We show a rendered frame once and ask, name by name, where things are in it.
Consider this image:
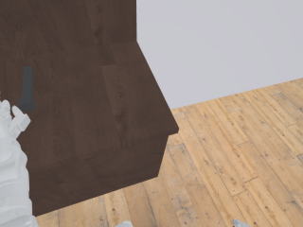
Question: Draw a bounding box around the robot left upper arm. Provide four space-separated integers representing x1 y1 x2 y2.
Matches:
0 215 39 227

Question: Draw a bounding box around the robot left shin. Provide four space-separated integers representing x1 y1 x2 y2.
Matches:
123 220 132 225

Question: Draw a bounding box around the robot left hand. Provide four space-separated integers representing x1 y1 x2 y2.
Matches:
0 99 31 140

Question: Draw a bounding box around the robot left forearm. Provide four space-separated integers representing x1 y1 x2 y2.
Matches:
0 137 32 224

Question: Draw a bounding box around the tap lever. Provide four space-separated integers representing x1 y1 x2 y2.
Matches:
18 66 36 113

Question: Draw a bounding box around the counter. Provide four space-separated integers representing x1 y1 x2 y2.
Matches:
0 0 179 218

